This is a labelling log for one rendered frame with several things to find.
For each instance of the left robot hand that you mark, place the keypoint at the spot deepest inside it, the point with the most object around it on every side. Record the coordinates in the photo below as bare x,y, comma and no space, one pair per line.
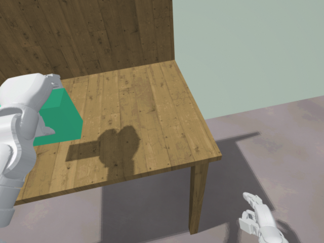
31,90

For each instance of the table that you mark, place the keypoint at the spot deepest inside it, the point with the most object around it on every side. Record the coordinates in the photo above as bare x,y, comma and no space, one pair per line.
116,60

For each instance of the sponge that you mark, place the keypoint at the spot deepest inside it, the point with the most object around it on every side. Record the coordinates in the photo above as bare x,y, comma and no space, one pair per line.
60,114

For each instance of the right robot hand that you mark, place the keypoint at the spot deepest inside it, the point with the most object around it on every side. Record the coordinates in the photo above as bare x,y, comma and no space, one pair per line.
251,221

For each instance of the robot left forearm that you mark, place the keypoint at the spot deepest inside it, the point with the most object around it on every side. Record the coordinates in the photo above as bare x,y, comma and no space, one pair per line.
18,125

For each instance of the robot right forearm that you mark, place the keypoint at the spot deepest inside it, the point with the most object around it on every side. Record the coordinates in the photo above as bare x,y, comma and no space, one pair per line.
270,234

